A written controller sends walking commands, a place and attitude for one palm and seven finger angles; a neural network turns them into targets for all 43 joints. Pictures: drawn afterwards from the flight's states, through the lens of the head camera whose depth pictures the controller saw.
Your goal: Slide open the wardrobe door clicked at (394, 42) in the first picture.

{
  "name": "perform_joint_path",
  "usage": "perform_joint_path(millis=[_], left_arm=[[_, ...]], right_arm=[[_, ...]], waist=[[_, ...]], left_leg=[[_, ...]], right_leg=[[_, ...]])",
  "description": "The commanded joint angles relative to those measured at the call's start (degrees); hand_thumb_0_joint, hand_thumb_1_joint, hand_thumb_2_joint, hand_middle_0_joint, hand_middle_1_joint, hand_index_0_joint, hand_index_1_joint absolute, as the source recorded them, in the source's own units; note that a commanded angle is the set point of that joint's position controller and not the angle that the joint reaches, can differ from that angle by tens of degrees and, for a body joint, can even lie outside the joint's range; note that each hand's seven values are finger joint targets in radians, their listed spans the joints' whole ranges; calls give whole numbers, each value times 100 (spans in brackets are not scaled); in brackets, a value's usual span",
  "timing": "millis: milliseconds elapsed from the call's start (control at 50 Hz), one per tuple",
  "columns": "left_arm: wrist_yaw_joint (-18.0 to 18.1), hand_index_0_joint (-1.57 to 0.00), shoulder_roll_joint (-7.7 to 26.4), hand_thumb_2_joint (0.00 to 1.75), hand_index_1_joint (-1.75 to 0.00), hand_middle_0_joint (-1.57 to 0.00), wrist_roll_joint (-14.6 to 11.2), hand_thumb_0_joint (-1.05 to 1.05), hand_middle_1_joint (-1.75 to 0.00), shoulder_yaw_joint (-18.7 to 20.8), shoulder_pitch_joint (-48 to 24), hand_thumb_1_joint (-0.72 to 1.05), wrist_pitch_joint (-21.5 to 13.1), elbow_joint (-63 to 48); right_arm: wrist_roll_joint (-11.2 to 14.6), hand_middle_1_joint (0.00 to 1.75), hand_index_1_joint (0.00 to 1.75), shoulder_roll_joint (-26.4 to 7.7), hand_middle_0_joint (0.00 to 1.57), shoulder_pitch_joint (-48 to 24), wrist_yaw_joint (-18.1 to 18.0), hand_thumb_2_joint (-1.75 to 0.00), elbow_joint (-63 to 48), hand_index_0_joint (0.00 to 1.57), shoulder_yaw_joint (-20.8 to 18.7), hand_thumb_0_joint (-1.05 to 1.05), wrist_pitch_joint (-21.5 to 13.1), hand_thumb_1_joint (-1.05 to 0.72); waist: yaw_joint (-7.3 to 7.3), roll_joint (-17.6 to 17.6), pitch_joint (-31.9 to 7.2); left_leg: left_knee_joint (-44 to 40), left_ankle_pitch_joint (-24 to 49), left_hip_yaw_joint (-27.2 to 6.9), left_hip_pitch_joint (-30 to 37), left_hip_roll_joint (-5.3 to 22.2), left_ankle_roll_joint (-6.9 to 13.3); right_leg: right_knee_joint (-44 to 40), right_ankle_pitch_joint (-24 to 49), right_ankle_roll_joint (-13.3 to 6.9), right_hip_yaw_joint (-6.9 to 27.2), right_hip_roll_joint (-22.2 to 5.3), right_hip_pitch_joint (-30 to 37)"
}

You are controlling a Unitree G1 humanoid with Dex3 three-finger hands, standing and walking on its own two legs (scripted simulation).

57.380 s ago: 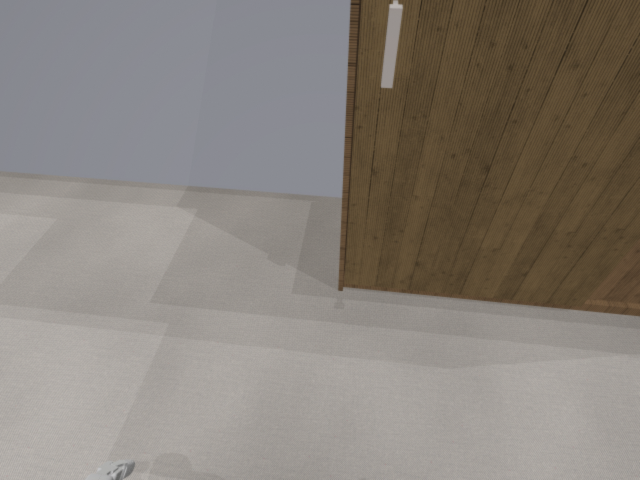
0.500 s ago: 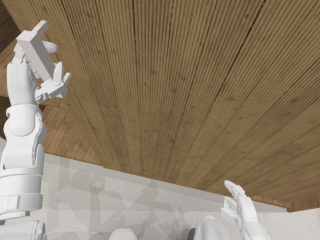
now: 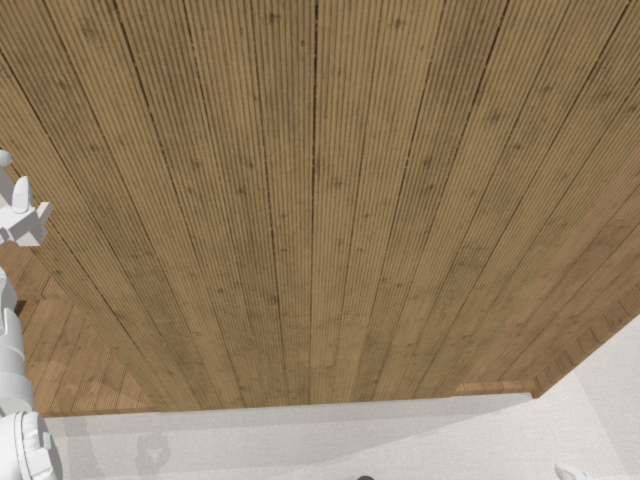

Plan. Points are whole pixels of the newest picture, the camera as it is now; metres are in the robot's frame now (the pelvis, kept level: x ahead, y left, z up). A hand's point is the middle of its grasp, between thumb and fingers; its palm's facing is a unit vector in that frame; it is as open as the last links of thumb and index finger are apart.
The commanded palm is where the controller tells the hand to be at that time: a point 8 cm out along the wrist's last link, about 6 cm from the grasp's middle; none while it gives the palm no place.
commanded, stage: stop walking and hold the door there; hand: left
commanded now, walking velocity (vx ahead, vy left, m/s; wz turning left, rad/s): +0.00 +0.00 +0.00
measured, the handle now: (8, 180) +0.42 +0.37 +0.17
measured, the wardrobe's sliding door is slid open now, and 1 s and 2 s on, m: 0.55 0.56 0.56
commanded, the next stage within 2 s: none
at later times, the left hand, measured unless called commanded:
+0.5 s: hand (20, 210) +0.37 +0.34 +0.17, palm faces +0.45 -0.87 -0.19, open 6.3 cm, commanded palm +0.33 +0.38 +0.14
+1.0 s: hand (24, 208) +0.37 +0.34 +0.17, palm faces +0.45 -0.87 -0.20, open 6.3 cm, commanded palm +0.33 +0.39 +0.14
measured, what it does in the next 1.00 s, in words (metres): steps on the spot: left foot, then right foot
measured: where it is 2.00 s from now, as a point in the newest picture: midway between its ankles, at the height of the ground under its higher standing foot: outside the picture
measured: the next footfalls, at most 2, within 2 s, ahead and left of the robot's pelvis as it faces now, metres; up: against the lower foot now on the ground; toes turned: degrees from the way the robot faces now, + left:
left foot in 0.02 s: +0.03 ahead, +0.13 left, +0.00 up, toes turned +3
right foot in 0.30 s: -0.05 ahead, -0.11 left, +0.00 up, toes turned -9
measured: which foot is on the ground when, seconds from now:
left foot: up 0.00-0.00, down 0.02-0.98, up 1.00-1.00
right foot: down 0.00-0.04, up 0.06-0.28, down 0.30-1.00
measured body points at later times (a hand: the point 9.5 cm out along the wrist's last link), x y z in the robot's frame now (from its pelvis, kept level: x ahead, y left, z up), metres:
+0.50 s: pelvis -0.10 +0.05 +0.00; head -0.06 +0.06 +0.45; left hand +0.34 +0.39 +0.18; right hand -0.03 -0.23 -0.10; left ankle -0.01 +0.13 -0.73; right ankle -0.09 -0.10 -0.73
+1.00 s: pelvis -0.08 +0.03 +0.00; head -0.06 +0.02 +0.45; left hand +0.34 +0.38 +0.18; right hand -0.07 -0.27 -0.12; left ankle -0.01 +0.13 -0.73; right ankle -0.09 -0.10 -0.73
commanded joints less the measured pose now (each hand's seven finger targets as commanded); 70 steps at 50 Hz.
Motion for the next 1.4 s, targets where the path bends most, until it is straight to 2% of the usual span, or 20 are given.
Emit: perform_joint_path(millis=[0, 20, 40, 80, 120, 220, 320, 360, 480, 860, 940, 1000, 1040, 1120, 1180, 1220, 1260, 1300, 1320, 1380], left_arm=[[168, -45, 2030, 90, -140, -45, -102, 0, -140, 196, -1863, 90, -548, -1316], [193, -45, 2151, 90, -140, -45, -104, 0, -140, 234, -2374, 90, -533, -1626], [176, -45, 1785, 90, -140, -45, 56, 0, -140, -214, -2610, 90, -481, -1735], [218, -45, 2055, 90, -140, -45, 54, 0, -140, -37, -2463, 90, -346, -1432], [194, -45, 1966, 90, -140, -45, 31, 0, -140, -101, -2452, 90, -212, -1309], [130, -45, 1827, 90, -140, -45, 91, 0, -140, -448, -2652, 90, -104, -977], [186, -45, 2392, 90, -140, -45, 170, 0, -140, -67, -2822, 90, -126, -739], [178, -45, 2259, 90, -140, -45, 72, 0, -140, -111, -2950, 90, -39, -554], [134, -45, 2026, 90, -140, -45, 65, 0, -140, -483, -3254, 90, 28, 425], [18, -45, 2235, 90, -140, -45, 51, 0, -140, -445, -3288, 90, -48, 1695], [53, -45, 2433, 90, -140, -45, 133, 0, -140, -323, -3103, 90, -20, 1735], [37, -45, 2606, 90, -140, -45, 108, 0, -140, -155, -2966, 90, 76, 1798], [-7, -45, 2217, 90, -140, -45, 121, 0, -140, -328, -3104, 90, 89, 1463], [-50, -45, 2010, 90, -140, -45, 81, 0, -140, -380, -2849, 90, 64, 1084], [-72, -45, 1230, 90, -140, -45, 30, 0, -140, -906, -3095, 90, -109, 243], [-95, -45, 742, 90, -140, -45, -51, 0, -140, -1268, -3318, 90, -253, -524], [-169, -45, 18, 90, -140, -45, -147, 0, -140, -1808, -3417, 90, -460, -1244], [-242, -45, -702, 90, -140, -45, -169, 0, -140, -2384, -3220, 90, -460, -1907], [-155, -45, -533, 90, -140, -45, -190, 0, -140, -2144, -3147, 90, -359, -1997], [-100, -45, -832, 90, -140, -45, -202, 0, -140, -2525, -3442, 90, -118, -2585]], right_arm=[[14, 30, 30, -668, 20, -359, 2, -90, -914, 20, -130, 0, -202, -90], [6, 30, 30, -649, 20, -421, 11, -90, -1031, 20, -78, 0, -199, -90], [26, 30, 30, -293, 20, -445, 23, -90, -1111, 20, -43, 0, -232, -90], [22, 30, 30, -328, 20, -269, -79, -90, -974, 20, -88, 0, -284, -90], [34, 30, 30, -380, 20, -80, -102, -90, -803, 20, -80, 0, -311, -90], [-53, 30, 30, -407, 20, 92, -107, -90, -741, 20, 45, 0, -426, -90], [-24, 30, 30, -361, 20, 181, -163, -90, -794, 20, 64, 0, -334, -90], [33, 30, 30, -350, 20, 16, -223, -90, -824, 20, 58, 0, -297, -90], [-13, 30, 30, -434, 20, 15, -289, -90, -773, 20, 136, 0, -255, -90], [55, 30, 30, -634, 20, 428, -324, -90, -402, 20, -2, 0, -225, -90], [65, 30, 30, -598, 20, 454, -264, -90, -397, 20, -100, 0, -67, -90], [88, 30, 30, -644, 20, 256, -227, -90, -414, 20, -154, 0, 32, -90], [24, 30, 30, -584, 20, 244, -186, -90, -425, 20, -126, 0, -16, -90], [-49, 30, 30, -477, 20, 76, -163, -90, -489, 20, -82, 0, -24, -90], [-73, 30, 30, -290, 20, -66, -180, -90, -531, 20, -128, 0, -20, -90], [-77, 30, 30, -327, 20, -216, -204, -90, -626, 20, -173, 0, -3, -90], [-22, 30, 30, -379, 20, -115, -157, -90, -866, 20, -185, 0, -36, -90], [-47, 30, 30, 0, 20, -207, -109, -90, -990, 20, 0, 0, -84, -90], [9, 30, 30, -109, 20, -208, -141, -90, -863, 20, -86, 0, -121, -90], [26, 30, 30, -34, 20, -223, -110, -90, -921, 20, -32, 0, -230, -90]], waist=[[364, 1592, -742], [440, 2221, -590], [361, 2252, -659], [420, 1733, -786], [481, 1355, -982], [312, 1703, -1385], [205, 682, -2138], [255, 170, -2275], [251, 1390, -1439], [188, 402, -1279], [213, -136, -1185], [402, -557, -831], [394, -792, -822], [369, -1167, -545], [233, -1085, -653], [170, -75, -824], [134, 1882, -1244], [125, 1164, -1387], [175, 633, -1575], [150, 663, -1848]], left_leg=[[-2390, -410, -1332, -72, 1195, 552], [-2808, -73, -2087, -794, 1933, 948], [-2862, 11, -1927, -1051, 1952, 1004], [-2107, 1272, -1310, -757, 1703, 1012], [-1519, 2640, -596, 147, 1355, 789], [-880, 3830, -784, 839, 1247, 423], [-355, 3637, -256, 210, 905, 28], [-393, 3377, -293, 503, 941, 81], [-1790, 631, -1053, -150, 1479, 367], [-987, 1499, -388, -1, 977, 170], [-190, 1064, -30, -705, 511, 43], [1231, -83, -367, -1926, 310, 16], [1562, -131, -565, -2147, 419, -4], [570, 210, -138, -1213, 398, -54], [-362, 1210, 367, -42, 146, -148], [-870, 2240, 301, 668, 382, -43], [-1310, 4501, -1678, 1103, 1833, 928], [-1198, 4477, -1766, 1094, 1930, 1185], [-1007, 4455, -1526, 1312, 1947, 1184], [-951, 4150, -1103, 1477, 1757, 1013]], right_leg=[[476, -2310, 55, -99, 196, 419], [1923, -2366, 52, -237, 605, 433], [2982, -2389, -44, 167, 567, 291], [3232, -1989, 5, 373, 389, 208], [2207, -2075, 102, -37, 441, 117], [-222, -1332, 48, -243, 526, 984], [304, 1684, -250, 313, -312, 2140], [303, 1187, -138, 291, -178, 1809], [543, -2019, -43, 21, 318, 1045], [-254, -1302, -87, 395, -107, 908], [-607, -1111, -402, 1187, -1100, 1482], [-888, -333, -836, 1841, -1901, 2107], [-614, 573, -954, 1522, -2092, 2372], [-319, 1065, -616, 508, -1773, 1739], [119, 879, -308, 36, -1577, 1129], [1316, 395, -28, -505, -1002, 585], [3638, -3551, 249, -493, 177, -593], [3970, -3573, 152, -121, 40, -719], [3914, -3203, 150, -30, 96, -715], [3292, -2527, 129, 65, 193, -469]])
